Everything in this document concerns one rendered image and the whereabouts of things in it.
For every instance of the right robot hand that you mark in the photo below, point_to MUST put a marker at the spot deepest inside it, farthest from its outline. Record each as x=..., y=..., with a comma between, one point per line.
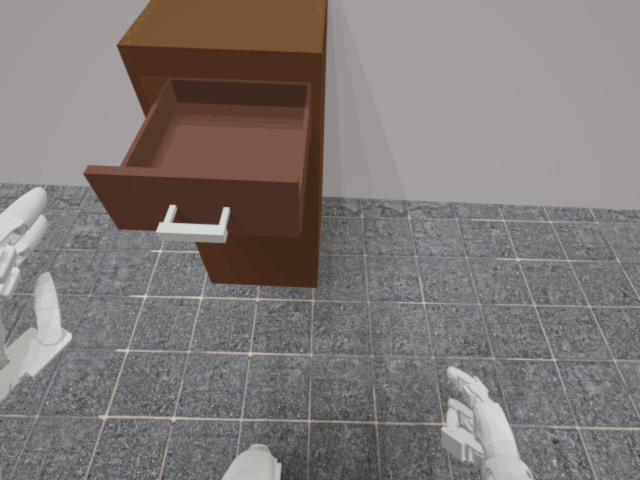
x=486, y=432

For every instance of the left robot hand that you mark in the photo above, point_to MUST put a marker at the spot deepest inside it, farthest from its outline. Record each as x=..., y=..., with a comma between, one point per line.
x=21, y=229

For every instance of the robot left shin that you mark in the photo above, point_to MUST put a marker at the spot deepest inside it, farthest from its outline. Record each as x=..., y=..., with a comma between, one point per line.
x=259, y=447

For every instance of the handle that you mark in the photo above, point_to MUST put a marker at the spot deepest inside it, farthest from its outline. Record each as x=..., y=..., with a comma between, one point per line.
x=169, y=231

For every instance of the right robot forearm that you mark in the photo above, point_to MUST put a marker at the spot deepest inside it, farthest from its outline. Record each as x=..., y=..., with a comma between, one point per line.
x=505, y=468

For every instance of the drawer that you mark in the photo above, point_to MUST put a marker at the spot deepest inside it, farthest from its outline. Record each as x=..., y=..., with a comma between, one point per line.
x=212, y=143

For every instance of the cabinet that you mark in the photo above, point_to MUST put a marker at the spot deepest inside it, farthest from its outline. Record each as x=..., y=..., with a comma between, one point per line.
x=255, y=40

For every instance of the robot left thigh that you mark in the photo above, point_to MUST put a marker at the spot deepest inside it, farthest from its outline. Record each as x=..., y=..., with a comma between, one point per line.
x=254, y=465

